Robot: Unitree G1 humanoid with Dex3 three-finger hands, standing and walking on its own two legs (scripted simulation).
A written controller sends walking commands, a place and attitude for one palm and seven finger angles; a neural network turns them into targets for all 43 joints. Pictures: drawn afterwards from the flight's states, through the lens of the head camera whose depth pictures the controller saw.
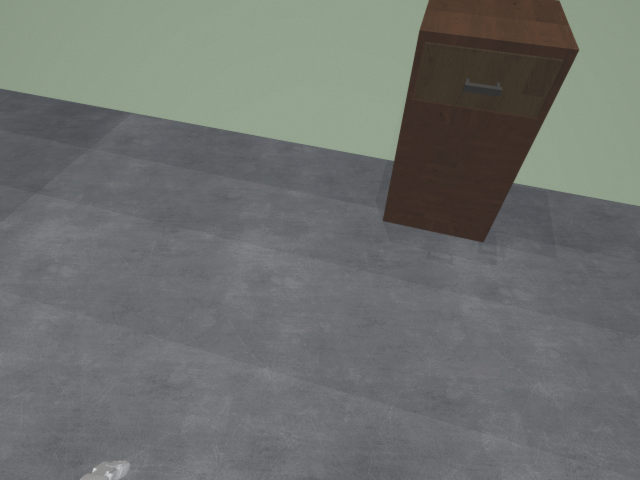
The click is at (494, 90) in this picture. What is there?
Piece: drawer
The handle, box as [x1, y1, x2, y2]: [463, 78, 501, 96]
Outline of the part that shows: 466,78 463,91 499,96 501,91 499,82 497,82 495,86 470,83 468,81 468,78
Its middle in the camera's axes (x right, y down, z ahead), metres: +0.50 -0.47 +1.19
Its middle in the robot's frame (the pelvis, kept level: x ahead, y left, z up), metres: +1.22 -0.44 -0.08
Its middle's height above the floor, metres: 0.69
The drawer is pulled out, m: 0.00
